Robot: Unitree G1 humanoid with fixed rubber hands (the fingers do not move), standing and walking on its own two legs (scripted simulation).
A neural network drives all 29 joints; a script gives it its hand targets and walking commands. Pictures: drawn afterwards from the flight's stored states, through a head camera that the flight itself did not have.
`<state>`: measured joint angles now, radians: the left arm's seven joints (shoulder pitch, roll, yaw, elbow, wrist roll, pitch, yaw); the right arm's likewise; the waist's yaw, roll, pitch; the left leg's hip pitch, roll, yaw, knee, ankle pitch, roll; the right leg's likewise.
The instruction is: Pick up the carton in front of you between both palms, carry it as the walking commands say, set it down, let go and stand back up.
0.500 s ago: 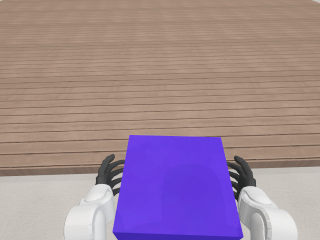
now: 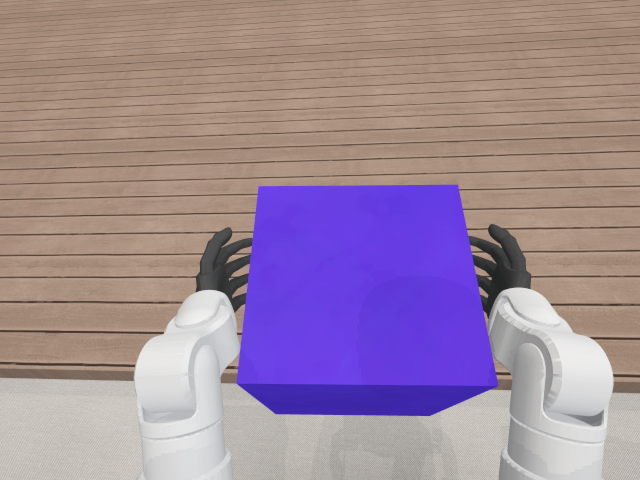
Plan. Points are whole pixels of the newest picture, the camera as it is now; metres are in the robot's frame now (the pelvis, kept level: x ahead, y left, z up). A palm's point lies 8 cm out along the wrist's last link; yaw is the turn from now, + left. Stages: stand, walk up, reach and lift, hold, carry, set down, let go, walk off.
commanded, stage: carry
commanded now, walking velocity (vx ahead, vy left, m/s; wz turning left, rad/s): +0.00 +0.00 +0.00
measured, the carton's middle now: (354, 315) +0.31 +0.00 +0.05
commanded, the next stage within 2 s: none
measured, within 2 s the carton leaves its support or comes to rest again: neither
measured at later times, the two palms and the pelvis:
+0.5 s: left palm (248, 164) +0.50 +0.15 +0.13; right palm (472, 163) +0.49 -0.15 +0.13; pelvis +0.15 +0.01 +0.01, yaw -2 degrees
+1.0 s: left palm (247, 164) +0.51 +0.16 +0.12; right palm (464, 162) +0.51 -0.14 +0.12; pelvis +0.18 +0.02 +0.02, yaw -2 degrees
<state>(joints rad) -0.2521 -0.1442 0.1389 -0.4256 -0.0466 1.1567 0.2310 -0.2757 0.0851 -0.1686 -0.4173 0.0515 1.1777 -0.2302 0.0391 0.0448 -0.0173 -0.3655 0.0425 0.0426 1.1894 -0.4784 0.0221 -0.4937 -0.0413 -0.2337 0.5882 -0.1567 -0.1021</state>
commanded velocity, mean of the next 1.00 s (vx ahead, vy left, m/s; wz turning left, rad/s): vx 0.00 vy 0.00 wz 0.00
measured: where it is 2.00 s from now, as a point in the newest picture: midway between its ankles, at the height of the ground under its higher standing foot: outside the picture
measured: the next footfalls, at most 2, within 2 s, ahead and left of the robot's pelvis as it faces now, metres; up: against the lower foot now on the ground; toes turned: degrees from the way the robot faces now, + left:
left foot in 0.20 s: +0.16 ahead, +0.12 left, +0.00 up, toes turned +5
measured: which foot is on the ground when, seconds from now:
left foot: up 0.00-0.18, down 0.20-1.00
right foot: down 0.00-1.00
